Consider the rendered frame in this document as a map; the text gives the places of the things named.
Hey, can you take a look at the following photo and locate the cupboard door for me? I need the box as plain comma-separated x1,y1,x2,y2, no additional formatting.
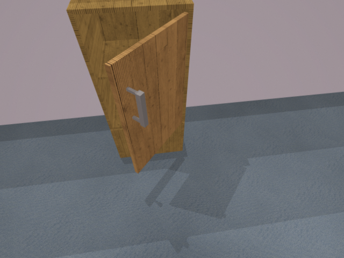
104,12,189,173

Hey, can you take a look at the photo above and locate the handle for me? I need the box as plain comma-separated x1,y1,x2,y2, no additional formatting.
126,87,148,128

